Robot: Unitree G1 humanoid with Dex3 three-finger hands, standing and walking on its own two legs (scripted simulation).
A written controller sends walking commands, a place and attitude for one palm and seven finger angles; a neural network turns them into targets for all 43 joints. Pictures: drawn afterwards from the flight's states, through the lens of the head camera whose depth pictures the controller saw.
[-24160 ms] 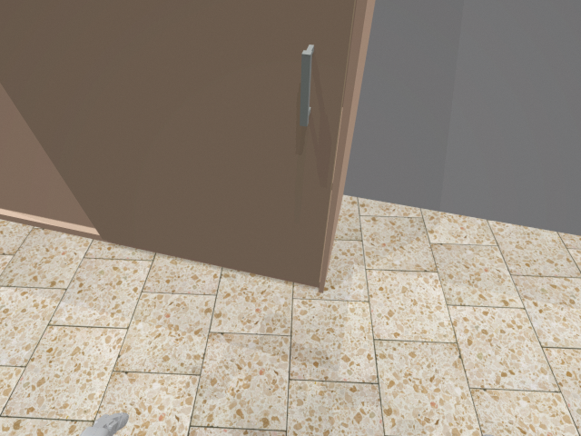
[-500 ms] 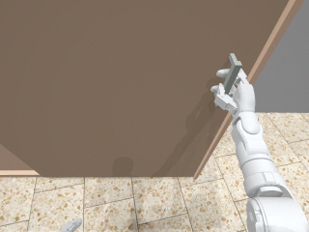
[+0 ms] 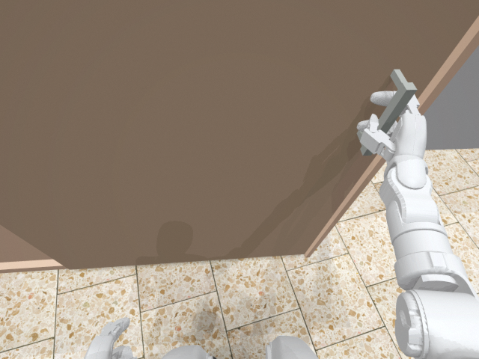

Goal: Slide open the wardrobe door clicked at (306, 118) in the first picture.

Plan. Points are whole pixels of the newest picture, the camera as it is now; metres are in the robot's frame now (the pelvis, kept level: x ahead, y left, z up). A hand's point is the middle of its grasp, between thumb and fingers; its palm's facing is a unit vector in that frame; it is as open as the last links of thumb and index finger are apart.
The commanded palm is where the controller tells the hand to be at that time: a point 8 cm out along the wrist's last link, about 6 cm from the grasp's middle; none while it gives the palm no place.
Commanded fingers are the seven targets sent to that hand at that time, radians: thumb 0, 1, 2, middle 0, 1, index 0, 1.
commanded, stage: step sideways, sliding the door along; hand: right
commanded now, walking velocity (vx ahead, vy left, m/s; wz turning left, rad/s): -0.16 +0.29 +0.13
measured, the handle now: (381, 116) +0.49 -0.23 +0.12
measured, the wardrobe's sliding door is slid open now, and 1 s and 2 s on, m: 0.01 0.19 0.54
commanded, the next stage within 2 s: none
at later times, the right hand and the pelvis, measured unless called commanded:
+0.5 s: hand (332, 131) +0.45 -0.13 +0.11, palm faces +0.44 +0.89 -0.11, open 6.1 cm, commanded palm +0.41 -0.10 +0.11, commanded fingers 0.00 -0.90 -0.90 0.45 1.40 0.45 1.40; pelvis +0.06 +0.13 -0.01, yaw +0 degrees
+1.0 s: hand (255, 132) +0.43 -0.01 +0.12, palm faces +0.47 +0.88 -0.01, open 5.9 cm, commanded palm +0.39 +0.03 +0.10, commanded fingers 0.00 -0.90 -0.90 0.45 1.40 0.45 1.40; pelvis +0.07 +0.24 +0.02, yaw +4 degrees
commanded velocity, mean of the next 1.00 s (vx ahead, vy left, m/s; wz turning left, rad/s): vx -0.24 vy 0.28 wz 0.18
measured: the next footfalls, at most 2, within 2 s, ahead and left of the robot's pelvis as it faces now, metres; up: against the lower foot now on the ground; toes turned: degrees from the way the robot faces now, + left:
left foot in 0.50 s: +0.19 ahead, +0.26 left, +0.00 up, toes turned +6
right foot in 0.74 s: +0.12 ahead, +0.03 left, +0.00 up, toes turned -11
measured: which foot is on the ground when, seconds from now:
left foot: down 0.00-0.12, up 0.14-0.48, down 0.50-0.74, up 0.76-1.00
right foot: down 0.00-0.50, up 0.52-0.72, down 0.74-1.00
